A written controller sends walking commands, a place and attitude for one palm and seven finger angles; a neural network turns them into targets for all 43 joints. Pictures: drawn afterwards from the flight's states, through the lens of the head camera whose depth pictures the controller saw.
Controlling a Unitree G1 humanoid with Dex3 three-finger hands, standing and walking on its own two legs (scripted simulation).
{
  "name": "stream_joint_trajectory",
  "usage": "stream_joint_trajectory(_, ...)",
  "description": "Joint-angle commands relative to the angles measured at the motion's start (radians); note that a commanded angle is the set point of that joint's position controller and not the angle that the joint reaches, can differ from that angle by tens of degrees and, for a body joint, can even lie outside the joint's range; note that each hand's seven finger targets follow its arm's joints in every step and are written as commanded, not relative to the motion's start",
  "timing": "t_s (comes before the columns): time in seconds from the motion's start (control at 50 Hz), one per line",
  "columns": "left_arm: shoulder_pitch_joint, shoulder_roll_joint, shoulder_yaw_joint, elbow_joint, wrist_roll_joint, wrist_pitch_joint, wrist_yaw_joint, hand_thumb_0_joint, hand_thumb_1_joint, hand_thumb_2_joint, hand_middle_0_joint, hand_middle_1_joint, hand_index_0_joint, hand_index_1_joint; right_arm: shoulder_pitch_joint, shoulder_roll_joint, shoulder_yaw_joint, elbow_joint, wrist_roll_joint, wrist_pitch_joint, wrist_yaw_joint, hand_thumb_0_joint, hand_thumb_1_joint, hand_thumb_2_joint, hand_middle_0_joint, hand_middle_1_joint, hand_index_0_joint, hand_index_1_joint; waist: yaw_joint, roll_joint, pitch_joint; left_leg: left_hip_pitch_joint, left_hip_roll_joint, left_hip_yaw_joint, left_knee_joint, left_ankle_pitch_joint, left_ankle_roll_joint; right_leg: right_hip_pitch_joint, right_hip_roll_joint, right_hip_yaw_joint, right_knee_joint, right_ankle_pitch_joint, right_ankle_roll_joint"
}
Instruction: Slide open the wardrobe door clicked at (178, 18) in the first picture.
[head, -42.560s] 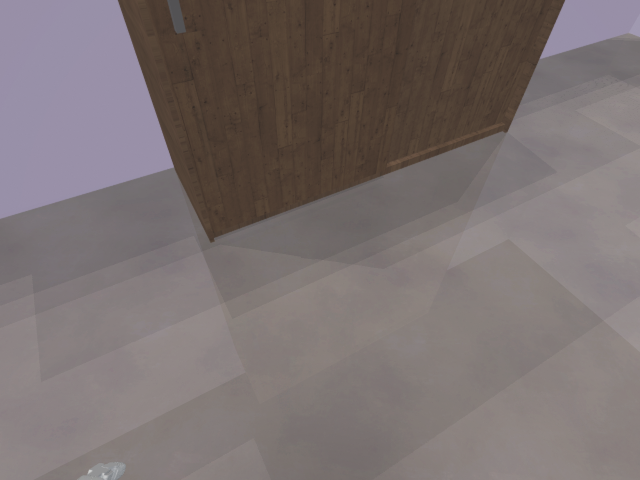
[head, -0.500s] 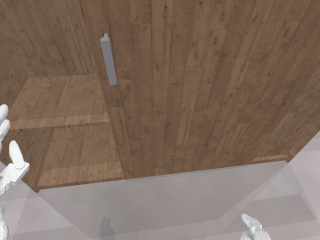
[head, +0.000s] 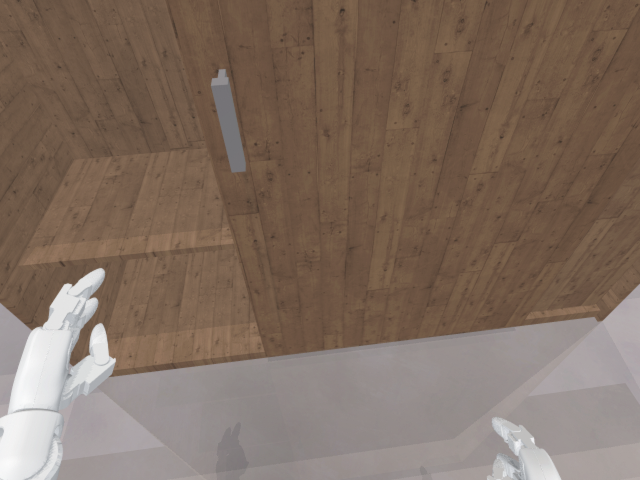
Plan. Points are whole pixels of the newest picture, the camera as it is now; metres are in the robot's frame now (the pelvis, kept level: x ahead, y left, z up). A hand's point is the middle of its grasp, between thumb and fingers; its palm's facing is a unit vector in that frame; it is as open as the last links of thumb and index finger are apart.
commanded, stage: let the arm hang, fingers relaxed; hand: left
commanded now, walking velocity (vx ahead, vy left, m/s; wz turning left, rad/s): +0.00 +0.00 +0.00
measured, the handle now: (230, 121) +0.59 +0.19 +0.16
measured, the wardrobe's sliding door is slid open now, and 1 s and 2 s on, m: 0.55 0.55 0.55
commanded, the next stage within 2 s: look to check the result in 1.02 s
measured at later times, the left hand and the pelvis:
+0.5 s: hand out of the picture -0.08 +0.20 -0.16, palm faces +0.02 -0.98 -0.21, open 7.2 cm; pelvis -0.03 +0.01 +0.01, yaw +1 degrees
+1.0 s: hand out of the picture -0.01 +0.19 -0.17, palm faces +0.01 -0.98 -0.18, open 7.3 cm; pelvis -0.02 +0.02 +0.01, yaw +0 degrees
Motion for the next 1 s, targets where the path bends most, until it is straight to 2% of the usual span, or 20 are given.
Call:
stream_joint_trajectory(0.0,-0.067,0.014,-0.131,0.418,0.025,0.095,-0.070,0.000,0.900,0.900,-0.200,-0.300,-0.200,-0.300,-0.050,-0.181,-0.047,-0.027,-0.027,0.023,0.001,0.000,-0.900,-0.900,0.200,0.300,0.200,0.300,-0.012,-0.161,-0.004,-0.055,0.132,-0.170,-0.060,0.282,0.071,-0.020,-0.110,0.091,-0.024,0.178,-0.014)
stream_joint_trajectory(0.04,-0.107,0.006,-0.152,0.552,0.021,0.098,-0.064,0.000,0.900,0.900,-0.200,-0.300,-0.200,-0.300,-0.037,-0.144,-0.035,0.012,-0.030,0.041,-0.002,0.000,-0.900,-0.900,0.200,0.300,0.200,0.300,-0.019,-0.193,-0.040,-0.001,0.100,-0.137,-0.041,0.313,0.050,0.004,-0.143,0.124,-0.052,0.256,-0.031)
stream_joint_trajectory(0.08,-0.145,-0.001,-0.169,0.677,0.017,0.107,-0.055,0.000,0.900,0.900,-0.200,-0.300,-0.200,-0.300,-0.022,-0.111,-0.022,0.059,-0.034,0.061,-0.008,0.000,-0.900,-0.900,0.200,0.300,0.200,0.300,-0.031,-0.164,-0.036,0.041,0.072,-0.107,-0.044,0.307,0.031,0.011,-0.168,0.140,-0.082,0.293,-0.043)
stream_joint_trajectory(0.1,-0.154,-0.009,-0.176,0.729,0.015,0.110,-0.052,0.000,0.900,0.900,-0.200,-0.300,-0.200,-0.300,-0.018,-0.097,-0.016,0.082,-0.035,0.068,-0.010,0.000,-0.900,-0.900,0.200,0.300,0.200,0.300,-0.032,-0.122,-0.031,0.059,0.068,-0.102,-0.059,0.308,0.027,0.014,-0.167,0.141,-0.093,0.294,-0.043)
stream_joint_trajectory(0.14,-0.153,-0.021,-0.186,0.826,0.010,0.114,-0.048,0.000,0.900,0.900,-0.200,-0.300,-0.200,-0.300,-0.018,-0.080,-0.007,0.127,-0.033,0.074,-0.012,0.000,-0.900,-0.900,0.200,0.300,0.200,0.300,-0.026,0.002,-0.007,0.062,0.081,-0.116,-0.114,0.294,0.030,0.034,-0.141,0.129,-0.112,0.236,-0.026)
stream_joint_trajectory(0.2,-0.117,-0.049,-0.191,0.954,0.004,0.112,-0.049,0.000,0.900,0.900,-0.200,-0.300,-0.200,-0.300,-0.006,-0.056,-0.001,0.196,-0.029,0.078,-0.020,0.000,-0.900,-0.900,0.200,0.300,0.200,0.300,-0.020,0.084,0.025,0.050,0.084,-0.120,-0.166,0.179,0.032,0.052,-0.123,0.134,-0.173,0.128,-0.018)
stream_joint_trajectory(0.22,-0.098,-0.069,-0.181,0.979,0.009,0.113,-0.046,0.000,0.900,0.900,-0.200,-0.300,-0.200,-0.300,0.006,-0.049,-0.004,0.206,-0.031,0.082,-0.025,0.000,-0.900,-0.900,0.200,0.300,0.200,0.300,-0.017,0.081,0.028,0.056,0.087,-0.123,-0.167,0.153,0.035,0.054,-0.117,0.124,-0.193,0.113,-0.019)
stream_joint_trajectory(0.24,-0.090,-0.073,-0.184,1.008,0.006,0.113,-0.047,0.000,0.900,0.900,-0.200,-0.300,-0.200,-0.300,0.021,-0.038,-0.005,0.228,-0.029,0.083,-0.027,0.000,-0.900,-0.900,0.200,0.300,0.200,0.300,-0.020,0.107,0.025,0.049,0.087,-0.123,-0.173,0.131,0.036,0.066,-0.121,0.128,-0.205,0.108,-0.021)
stream_joint_trajectory(0.3,-0.071,-0.088,-0.192,1.074,0.003,0.108,-0.047,0.000,0.900,0.900,-0.200,-0.300,-0.200,-0.300,0.058,-0.022,-0.004,0.275,-0.026,0.085,-0.031,0.000,-0.900,-0.900,0.200,0.300,0.200,0.300,-0.025,0.079,0.030,0.062,0.087,-0.119,-0.182,0.117,0.032,0.063,-0.123,0.125,-0.225,0.105,-0.027)
stream_joint_trajectory(0.32,-0.067,-0.089,-0.194,1.089,0.004,0.107,-0.046,0.000,0.900,0.900,-0.200,-0.300,-0.200,-0.300,0.075,-0.024,-0.006,0.284,-0.023,0.087,-0.032,0.000,-0.900,-0.900,0.200,0.300,0.200,0.300,-0.027,0.036,0.045,0.068,0.091,-0.122,-0.186,0.117,0.033,0.054,-0.117,0.113,-0.232,0.096,-0.023)
stream_joint_trajectory(0.34,-0.059,-0.104,-0.198,1.108,0.003,0.106,-0.046,0.000,0.900,0.900,-0.200,-0.300,-0.200,-0.300,0.088,-0.020,-0.007,0.300,-0.023,0.085,-0.034,0.000,-0.900,-0.900,0.200,0.300,0.200,0.300,-0.029,0.018,0.041,0.079,0.096,-0.122,-0.190,0.128,0.036,0.051,-0.117,0.114,-0.233,0.107,-0.022)
stream_joint_trajectory(0.48,-0.017,-0.133,-0.207,1.182,0.002,0.104,-0.039,0.000,0.900,0.900,-0.200,-0.300,-0.200,-0.300,0.132,0.002,-0.007,0.363,-0.020,0.084,-0.037,0.000,-0.900,-0.900,0.200,0.300,0.200,0.300,-0.029,-0.052,0.097,0.077,0.096,-0.121,-0.225,0.090,0.040,0.022,-0.111,0.102,-0.238,0.072,-0.014)
stream_joint_trajectory(0.54,-0.005,-0.139,-0.206,1.193,0.003,0.105,-0.036,0.000,0.900,0.900,-0.200,-0.300,-0.200,-0.300,0.139,0.013,-0.007,0.377,-0.020,0.081,-0.036,0.000,-0.900,-0.900,0.200,0.300,0.200,0.300,-0.027,-0.039,0.098,0.079,0.098,-0.123,-0.240,0.091,0.043,0.021,-0.108,0.098,-0.227,0.076,-0.009)
stream_joint_trajectory(0.6,-0.002,-0.149,-0.208,1.201,0.004,0.104,-0.034,0.000,0.900,0.900,-0.200,-0.300,-0.200,-0.300,0.138,0.020,-0.006,0.389,-0.020,0.080,-0.036,0.000,-0.900,-0.900,0.200,0.300,0.200,0.300,-0.026,-0.065,0.122,0.073,0.096,-0.121,-0.250,0.080,0.044,0.010,-0.109,0.098,-0.226,0.074,-0.007)
stream_joint_trajectory(0.7,-0.007,-0.154,-0.205,1.199,0.005,0.104,-0.032,0.000,0.900,0.900,-0.200,-0.300,-0.200,-0.300,0.135,0.027,-0.003,0.399,-0.021,0.075,-0.036,0.000,-0.900,-0.900,0.200,0.300,0.200,0.300,-0.023,-0.043,0.132,0.068,0.095,-0.124,-0.264,0.098,0.045,0.018,-0.108,0.099,-0.217,0.091,-0.003)
stream_joint_trajectory(0.78,-0.012,-0.156,-0.200,1.192,0.005,0.103,-0.031,0.000,0.900,0.900,-0.200,-0.300,-0.200,-0.300,0.129,0.030,-0.002,0.400,-0.022,0.070,-0.036,0.000,-0.900,-0.900,0.200,0.300,0.200,0.300,-0.020,-0.015,0.115,0.076,0.094,-0.123,-0.264,0.132,0.046,0.037,-0.110,0.096,-0.210,0.117,0.000)
stream_joint_trajectory(0.84,-0.021,-0.154,-0.199,1.190,0.006,0.101,-0.031,0.000,0.900,0.900,-0.200,-0.300,-0.200,-0.300,0.127,0.030,-0.002,0.399,-0.021,0.068,-0.036,0.000,-0.900,-0.900,0.200,0.300,0.200,0.300,-0.021,-0.032,0.109,0.081,0.094,-0.120,-0.255,0.172,0.045,0.049,-0.113,0.094,-0.211,0.144,0.001)
stream_joint_trajectory(0.88,-0.024,-0.153,-0.199,1.188,0.004,0.100,-0.032,0.000,0.900,0.900,-0.200,-0.300,-0.200,-0.300,0.121,0.028,-0.002,0.400,-0.022,0.067,-0.037,0.000,-0.900,-0.900,0.200,0.300,0.200,0.300,-0.020,-0.014,0.108,0.091,0.094,-0.115,-0.252,0.182,0.044,0.047,-0.116,0.098,-0.214,0.152,0.001)
stream_joint_trajectory(0.94,-0.029,-0.149,-0.198,1.183,0.004,0.097,-0.031,0.000,0.900,0.900,-0.200,-0.300,-0.200,-0.300,0.119,0.027,-0.002,0.398,-0.019,0.064,-0.037,0.000,-0.900,-0.900,0.200,0.300,0.200,0.300,-0.022,-0.027,0.089,0.115,0.095,-0.110,-0.236,0.247,0.045,0.060,-0.120,0.099,-0.216,0.196,0.002)
stream_joint_trajectory(0.98,-0.035,-0.148,-0.199,1.184,0.003,0.097,-0.031,0.000,0.900,0.900,-0.200,-0.300,-0.200,-0.300,0.118,0.023,-0.003,0.401,-0.020,0.066,-0.038,0.000,-0.900,-0.900,0.200,0.300,0.200,0.300,-0.024,-0.029,0.094,0.121,0.094,-0.107,-0.236,0.244,0.041,0.057,-0.121,0.098,-0.219,0.193,0.001)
